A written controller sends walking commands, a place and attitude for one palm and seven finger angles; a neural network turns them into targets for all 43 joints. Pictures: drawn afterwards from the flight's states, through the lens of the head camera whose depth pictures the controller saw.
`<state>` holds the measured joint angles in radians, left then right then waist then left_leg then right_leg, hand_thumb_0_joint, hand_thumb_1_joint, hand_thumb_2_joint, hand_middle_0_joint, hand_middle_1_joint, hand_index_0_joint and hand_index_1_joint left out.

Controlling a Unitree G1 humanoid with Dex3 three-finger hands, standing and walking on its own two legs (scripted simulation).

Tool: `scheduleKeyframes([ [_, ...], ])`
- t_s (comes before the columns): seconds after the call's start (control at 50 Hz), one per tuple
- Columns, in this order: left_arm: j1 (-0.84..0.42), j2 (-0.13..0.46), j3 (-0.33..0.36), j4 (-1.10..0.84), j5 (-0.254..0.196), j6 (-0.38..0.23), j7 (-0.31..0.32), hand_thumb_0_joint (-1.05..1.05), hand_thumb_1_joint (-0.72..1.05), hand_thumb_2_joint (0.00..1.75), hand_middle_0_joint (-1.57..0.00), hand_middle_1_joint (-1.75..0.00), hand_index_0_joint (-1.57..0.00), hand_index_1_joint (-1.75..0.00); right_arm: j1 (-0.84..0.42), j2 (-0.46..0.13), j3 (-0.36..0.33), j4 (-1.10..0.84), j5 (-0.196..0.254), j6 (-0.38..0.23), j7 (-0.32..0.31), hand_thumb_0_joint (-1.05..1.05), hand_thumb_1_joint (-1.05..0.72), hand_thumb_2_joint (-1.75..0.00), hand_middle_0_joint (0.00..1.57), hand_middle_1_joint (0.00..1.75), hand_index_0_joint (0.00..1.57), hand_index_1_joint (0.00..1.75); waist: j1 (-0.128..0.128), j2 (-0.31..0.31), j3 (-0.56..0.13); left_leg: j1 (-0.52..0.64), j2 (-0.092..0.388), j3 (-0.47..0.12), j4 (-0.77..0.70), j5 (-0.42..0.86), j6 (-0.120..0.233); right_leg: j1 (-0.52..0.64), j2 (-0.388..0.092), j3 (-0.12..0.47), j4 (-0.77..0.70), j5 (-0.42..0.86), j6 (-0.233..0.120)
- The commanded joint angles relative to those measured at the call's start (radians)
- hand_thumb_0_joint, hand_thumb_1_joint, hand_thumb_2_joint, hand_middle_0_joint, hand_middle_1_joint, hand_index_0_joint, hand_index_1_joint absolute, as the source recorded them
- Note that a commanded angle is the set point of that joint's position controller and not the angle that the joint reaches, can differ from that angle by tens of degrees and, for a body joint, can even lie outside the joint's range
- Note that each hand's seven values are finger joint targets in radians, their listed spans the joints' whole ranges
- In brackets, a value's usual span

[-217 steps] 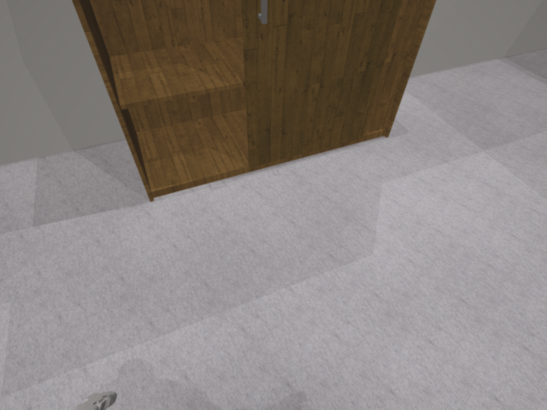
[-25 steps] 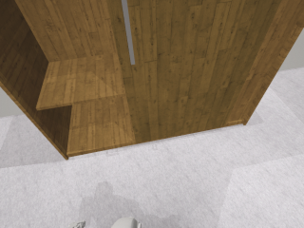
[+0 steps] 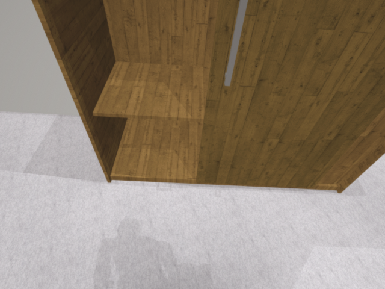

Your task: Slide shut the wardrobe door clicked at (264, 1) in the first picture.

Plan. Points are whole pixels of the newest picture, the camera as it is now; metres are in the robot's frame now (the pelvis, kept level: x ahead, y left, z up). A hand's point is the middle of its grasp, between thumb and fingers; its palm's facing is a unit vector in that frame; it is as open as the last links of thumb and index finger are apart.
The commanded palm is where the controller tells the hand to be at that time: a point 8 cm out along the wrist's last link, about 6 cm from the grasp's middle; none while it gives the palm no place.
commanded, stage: take the last steps up to it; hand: right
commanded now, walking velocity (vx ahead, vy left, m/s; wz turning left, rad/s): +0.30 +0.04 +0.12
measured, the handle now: (235, 37) +0.77 -0.05 +0.16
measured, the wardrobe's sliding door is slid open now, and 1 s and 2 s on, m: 0.51 0.51 0.51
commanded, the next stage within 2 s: come to a stop and stand still in 0.78 s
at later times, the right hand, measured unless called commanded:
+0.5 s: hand (257, 288) +0.18 -0.15 -0.17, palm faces -0.10 +0.98 -0.19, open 7.4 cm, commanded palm none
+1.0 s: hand (237, 266) +0.23 -0.11 -0.19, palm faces +0.06 +0.99 -0.12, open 7.3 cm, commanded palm none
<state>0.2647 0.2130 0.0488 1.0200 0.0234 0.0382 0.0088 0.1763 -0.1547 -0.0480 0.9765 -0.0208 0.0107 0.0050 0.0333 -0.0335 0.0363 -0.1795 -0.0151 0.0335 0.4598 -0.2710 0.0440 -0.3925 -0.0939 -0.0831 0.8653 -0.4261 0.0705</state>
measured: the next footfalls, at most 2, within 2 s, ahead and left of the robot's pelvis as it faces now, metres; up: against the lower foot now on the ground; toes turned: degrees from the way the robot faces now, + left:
right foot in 0.12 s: +0.06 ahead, -0.13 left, +0.00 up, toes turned -6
left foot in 0.52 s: +0.22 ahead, +0.16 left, +0.00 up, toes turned +13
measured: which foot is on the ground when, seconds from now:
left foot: down 0.00-0.12, up 0.14-0.50, down 0.52-0.98, up 1.00-1.00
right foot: up 0.00-0.10, down 0.12-0.52, up 0.54-0.94, down 0.96-1.00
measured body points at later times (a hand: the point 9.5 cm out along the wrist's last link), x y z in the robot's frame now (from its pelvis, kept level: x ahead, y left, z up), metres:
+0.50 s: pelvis +0.11 +0.03 -0.01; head +0.14 +0.05 +0.44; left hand +0.00 +0.23 -0.16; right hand +0.18 -0.20 -0.16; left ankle +0.17 +0.15 -0.74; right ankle +0.03 -0.13 -0.74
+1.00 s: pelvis +0.27 +0.04 -0.01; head +0.28 +0.02 +0.44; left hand +0.37 +0.27 -0.15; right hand +0.23 -0.16 -0.18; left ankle +0.18 +0.15 -0.74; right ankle +0.33 -0.05 -0.74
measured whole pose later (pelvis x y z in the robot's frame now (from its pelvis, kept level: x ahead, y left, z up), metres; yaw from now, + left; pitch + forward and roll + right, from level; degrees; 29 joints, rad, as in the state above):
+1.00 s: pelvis +0.27 +0.04 -0.01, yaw +3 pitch -1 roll +1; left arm 0.11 0.14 0.01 1.03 0.02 -0.04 0.01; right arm 0.34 -0.12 -0.02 1.15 -0.01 -0.02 -0.02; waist -0.04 0.03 0.05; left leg -0.09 0.04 0.15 0.55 -0.43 -0.01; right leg -0.33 -0.06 -0.14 0.58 -0.19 -0.03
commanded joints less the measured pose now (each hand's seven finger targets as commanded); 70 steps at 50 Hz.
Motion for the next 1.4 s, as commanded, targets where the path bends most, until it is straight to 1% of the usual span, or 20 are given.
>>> scheduleKeyframes([
  [0.0,-0.024,0.052,0.014,-0.086,0.004,-0.049,-0.009,0.0,0.9,0.9,-0.2,-0.3,-0.2,-0.3,0.062,-0.22,-0.05,-0.024,-0.002,-0.025,-0.011,0.0,-0.9,-0.9,0.2,0.3,0.2,0.3,-0.049,0.173,0.019,-0.006,0.246,-0.284,-0.227,-0.13,0.158,0.011,0.015,-0.006,-0.173,-0.002,-0.031],
  [0.06,0.119,0.048,0.005,-0.028,0.003,-0.068,0.003,0.0,0.9,0.9,-0.2,-0.3,-0.2,-0.3,0.038,-0.184,-0.042,-0.015,0.01,-0.021,-0.004,0.0,-0.9,-0.9,0.2,0.3,0.2,0.3,0.018,0.105,0.022,-0.175,0.153,-0.211,-0.118,-0.232,0.093,0.301,0.034,-0.039,-0.428,0.117,-0.045],
  [0.1,0.264,0.201,0.036,0.003,0.022,-0.074,0.015,0.0,0.9,0.9,-0.2,-0.3,-0.2,-0.3,0.017,-0.082,-0.023,-0.056,0.014,-0.02,0.011,0.0,-0.9,-0.9,0.2,0.3,0.2,0.3,0.073,-0.301,0.057,-0.453,-0.032,0.027,0.33,-0.279,-0.003,0.403,-0.322,0.461,-0.705,-0.25,-0.184],
  [0.12,0.259,0.208,0.037,0.0,0.018,-0.072,0.019,0.0,0.9,0.9,-0.2,-0.3,-0.2,-0.3,-0.046,-0.122,-0.031,-0.083,-0.005,-0.018,0.011,0.0,-0.9,-0.9,0.2,0.3,0.2,0.3,0.08,-0.264,0.115,-0.484,0.013,-0.027,0.506,-0.28,-0.002,0.285,-0.39,0.563,-0.795,-0.363,-0.228],
  [0.24,0.135,0.083,0.003,-0.003,0.002,-0.104,0.024,0.0,0.9,0.9,-0.2,-0.3,-0.2,-0.3,0.042,-0.083,-0.024,-0.001,-0.004,-0.02,0.032,0.0,-0.9,-0.9,0.2,0.3,0.2,0.3,-0.014,-0.082,0.076,-0.417,0.095,-0.007,0.566,-0.003,-0.04,0.275,-0.198,0.137,-0.73,0.142,-0.187],
  [0.38,0.204,0.096,0.022,0.058,0.009,-0.095,0.013,0.0,0.9,0.9,-0.2,-0.3,-0.2,-0.3,-0.052,-0.049,-0.01,-0.011,-0.002,-0.032,0.029,0.0,-0.9,-0.9,0.2,0.3,0.2,0.3,0.02,-0.125,0.067,-0.305,0.088,0.091,0.224,-0.019,-0.053,0.321,-0.206,0.044,-0.648,0.336,-0.201],
  [0.46,0.173,0.077,0.021,0.07,0.001,-0.087,0.008,0.0,0.9,0.9,-0.2,-0.3,-0.2,-0.3,0.139,-0.098,-0.033,0.07,-0.006,-0.055,0.021,0.0,-0.9,-0.9,0.2,0.3,0.2,0.3,-0.077,-0.029,-0.008,0.076,0.041,0.119,0.016,0.075,-0.021,0.181,-0.134,-0.024,-0.392,0.331,-0.139],
  [0.5,0.159,-0.022,-0.004,0.021,-0.019,-0.097,-0.004,0.0,0.9,0.9,-0.2,-0.3,-0.2,-0.3,0.388,-0.28,-0.07,0.135,-0.007,-0.072,-0.001,0.0,-0.9,-0.9,0.2,0.3,0.2,0.3,-0.16,0.358,-0.153,0.411,0.434,-0.435,-0.171,-0.042,0.128,-0.196,0.044,-0.093,0.147,-0.165,-0.073],
  [0.52,0.108,0.024,0.002,0.008,-0.016,-0.088,-0.002,0.0,0.9,0.9,-0.2,-0.3,-0.2,-0.3,0.382,-0.286,-0.067,0.136,0.008,-0.072,-0.007,0.0,-0.9,-0.9,0.2,0.3,0.2,0.3,-0.163,0.331,-0.158,0.327,0.464,-0.508,-0.25,-0.103,0.159,-0.22,0.016,0.027,0.296,-0.175,-0.09],
  [0.58,0.038,-0.001,0.012,0.024,-0.001,-0.079,-0.008,0.0,0.9,0.9,-0.2,-0.3,-0.2,-0.3,0.169,-0.124,-0.028,0.083,0.001,-0.072,-0.021,0.0,-0.9,-0.9,0.2,0.3,0.2,0.3,-0.072,0.12,0.028,0.03,0.367,-0.248,-0.278,-0.044,0.125,-0.189,-0.067,0.067,0.32,0.061,-0.085],
  [0.64,0.112,-0.04,0.005,0.056,0.002,-0.059,-0.011,0.0,0.9,0.9,-0.2,-0.3,-0.2,-0.3,0.142,-0.088,-0.008,0.082,-0.004,-0.086,-0.025,0.0,-0.9,-0.9,0.2,0.3,0.2,0.3,-0.013,0.138,0.012,-0.024,0.303,-0.07,-0.268,0.236,0.107,-0.103,-0.049,0.03,0.194,0.114,-0.06],
  [0.84,-0.084,-0.019,-0.01,-0.019,-0.004,-0.07,-0.026,0.0,0.9,0.9,-0.2,-0.3,-0.2,-0.3,0.207,-0.131,-0.007,0.125,-0.004,-0.081,-0.024,0.0,-0.9,-0.9,0.2,0.3,0.2,0.3,-0.053,0.137,0.038,0.053,0.299,-0.022,-0.216,0.354,0.121,-0.022,0.007,-0.027,-0.182,0.166,-0.075],
  [0.9,0.015,-0.003,-0.018,0.022,0.0,-0.081,-0.006,0.0,0.9,0.9,-0.2,-0.3,-0.2,-0.3,0.18,-0.091,0.004,0.132,0.003,-0.063,-0.037,0.0,-0.9,-0.9,0.2,0.3,0.2,0.3,-0.001,0.076,0.008,0.019,0.206,0.04,-0.017,0.464,0.045,0.213,0.019,-0.003,-0.409,0.438,-0.077],
  [0.94,0.088,0.099,-0.006,0.038,-0.003,-0.082,0.016,0.0,0.9,0.9,-0.2,-0.3,-0.2,-0.3,0.248,-0.032,0.026,0.135,0.017,-0.048,-0.047,0.0,-0.9,-0.9,0.2,0.3,0.2,0.3,-0.014,-0.117,-0.114,-0.095,0.09,0.082,0.151,0.035,-0.05,0.429,-0.212,0.182,-0.391,1.1,-0.184],
  [0.98,0.024,0.11,-0.013,0.038,-0.017,-0.069,0.039,0.0,0.9,0.9,-0.2,-0.3,-0.2,-0.3,0.274,-0.05,0.026,0.149,0.02,-0.021,-0.059,0.0,-0.9,-0.9,0.2,0.3,0.2,0.3,-0.037,-0.219,-0.114,-0.097,0.072,0.016,0.302,-0.333,-0.075,0.371,-0.279,0.232,-0.485,1.249,-0.252],
  [1.12,-0.074,0.118,0.035,-0.027,-0.009,-0.022,0.046,0.0,0.9,0.9,-0.2,-0.3,-0.2,-0.3,0.179,-0.077,-0.016,0.064,0.003,0.033,-0.047,0.0,-0.9,-0.9,0.2,0.3,0.2,0.3,-0.031,-0.044,-0.152,-0.234,0.066,-0.052,0.592,-0.228,-0.076,0.311,-0.266,0.138,-0.495,0.909,-0.278],
  [1.26,-0.142,0.122,0.04,-0.056,0.001,-0.012,0.018,0.0,0.9,0.9,-0.2,-0.3,-0.2,-0.3,0.195,-0.062,-0.012,0.026,0.001,0.024,-0.039,0.0,-0.9,-0.9,0.2,0.3,0.2,0.3,-0.057,-0.136,-0.11,-0.061,0.064,0.007,0.218,-0.125,-0.053,0.119,-0.208,0.134,-0.528,0.329,-0.214],
  [1.3,-0.11,0.095,0.039,-0.052,-0.008,-0.006,0.008,0.0,0.9,0.9,-0.2,-0.3,-0.2,-0.3,0.222,-0.095,-0.011,0.038,-0.008,0.012,-0.04,0.0,-0.9,-0.9,0.2,0.3,0.2,0.3,-0.063,-0.021,-0.088,0.03,0.064,0.012,-0.019,0.041,-0.055,0.049,-0.115,0.075,-0.435,0.154,-0.141],
  [1.34,-0.082,0.0,0.015,-0.072,-0.017,0.004,-0.008,0.0,0.9,0.9,-0.2,-0.3,-0.2,-0.3,0.092,-0.222,-0.015,-0.014,-0.013,-0.003,-0.041,0.0,-0.9,-0.9,0.2,0.3,0.2,0.3,-0.016,0.249,0.001,-0.154,0.326,-0.297,-0.238,-0.023,0.061,0.01,0.042,0.004,-0.214,-0.025,-0.053],
  [1.38,-0.111,0.026,0.015,-0.074,-0.007,0.015,-0.003,0.0,0.9,0.9,-0.2,-0.3,-0.2,-0.3,0.031,-0.221,-0.019,-0.026,-0.009,-0.006,-0.041,0.0,-0.9,-0.9,0.2,0.3,0.2,0.3,-0.032,0.31,0.025,-0.241,0.31,-0.301,-0.255,-0.034,0.112,0.035,0.045,0.077,-0.064,-0.039,-0.07],
])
